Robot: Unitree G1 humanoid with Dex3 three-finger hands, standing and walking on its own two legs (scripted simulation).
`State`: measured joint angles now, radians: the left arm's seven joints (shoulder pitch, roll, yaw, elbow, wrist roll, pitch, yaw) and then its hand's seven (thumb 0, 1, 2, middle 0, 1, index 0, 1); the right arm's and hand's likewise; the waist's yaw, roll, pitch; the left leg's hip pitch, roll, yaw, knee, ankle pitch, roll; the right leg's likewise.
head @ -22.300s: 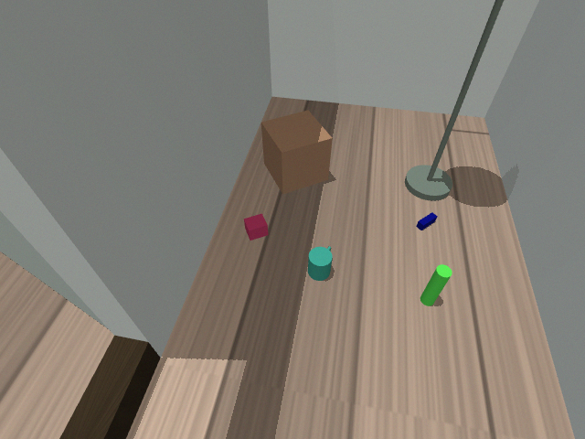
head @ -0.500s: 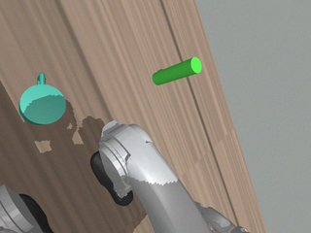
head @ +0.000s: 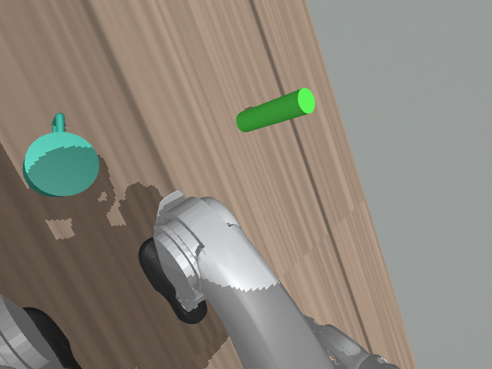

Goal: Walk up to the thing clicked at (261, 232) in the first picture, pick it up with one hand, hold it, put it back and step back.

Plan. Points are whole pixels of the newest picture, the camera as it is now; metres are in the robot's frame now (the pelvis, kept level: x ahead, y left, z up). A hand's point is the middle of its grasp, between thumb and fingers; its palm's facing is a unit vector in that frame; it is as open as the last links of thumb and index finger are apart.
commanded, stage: rest palm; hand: left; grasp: from above
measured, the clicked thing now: out of the picture +0.48 +0.40 -0.30
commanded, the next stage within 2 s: close in 0.32 s
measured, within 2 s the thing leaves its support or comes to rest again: neither
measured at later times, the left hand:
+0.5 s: hand out of the picture +0.47 +0.38 -0.27, palm faces -0.28 -0.34 -0.90, open 14.1 cm
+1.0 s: hand out of the picture +0.46 +0.38 -0.27, palm faces -0.29 -0.34 -0.90, open 13.4 cm
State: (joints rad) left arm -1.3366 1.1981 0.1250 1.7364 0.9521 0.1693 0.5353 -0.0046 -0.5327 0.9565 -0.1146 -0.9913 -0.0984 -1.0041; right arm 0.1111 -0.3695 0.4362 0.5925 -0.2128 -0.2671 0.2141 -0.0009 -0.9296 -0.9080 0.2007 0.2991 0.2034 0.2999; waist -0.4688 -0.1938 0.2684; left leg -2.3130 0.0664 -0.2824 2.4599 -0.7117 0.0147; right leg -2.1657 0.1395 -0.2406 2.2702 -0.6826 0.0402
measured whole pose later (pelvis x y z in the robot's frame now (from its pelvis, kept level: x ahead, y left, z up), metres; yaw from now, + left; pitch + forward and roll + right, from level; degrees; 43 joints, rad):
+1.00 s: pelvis +0.00 +0.00 +0.00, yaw +0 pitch +30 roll -17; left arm -1.31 1.19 0.13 1.73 0.95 0.16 0.53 0.00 -0.38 0.86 -0.18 -0.96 -0.19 -0.95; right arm 0.11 -0.37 0.43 0.59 -0.21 -0.25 0.22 0.00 -0.91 -0.90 0.20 0.30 0.20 0.30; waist -0.46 -0.19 0.27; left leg -2.32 0.07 -0.28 2.47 -0.71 0.01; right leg -2.18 0.14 -0.24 2.28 -0.68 0.04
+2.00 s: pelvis +0.00 +0.00 +0.00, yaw +0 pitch +29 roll -17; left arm -1.31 1.19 0.11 1.73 0.95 0.14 0.52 0.00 -0.01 0.62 -0.45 -0.73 -0.48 -0.72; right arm 0.12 -0.37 0.43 0.59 -0.21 -0.25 0.21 0.00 -0.92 -0.90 0.20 0.30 0.20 0.30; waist -0.46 -0.18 0.26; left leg -2.32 0.07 -0.28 2.47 -0.71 0.02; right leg -2.17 0.14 -0.24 2.28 -0.68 0.04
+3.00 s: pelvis +0.00 +0.00 +0.00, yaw +0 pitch +30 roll -17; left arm -1.30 1.17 0.15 1.67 0.97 0.16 0.49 0.00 0.07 0.42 -0.64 -0.55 -0.67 -0.54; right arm 0.13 -0.35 0.42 0.60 -0.20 -0.22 0.21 0.00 -0.93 -0.90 0.20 0.30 0.20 0.30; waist -0.45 -0.17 0.24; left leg -2.32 0.07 -0.28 2.46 -0.71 0.01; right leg -2.18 0.13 -0.24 2.27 -0.68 0.03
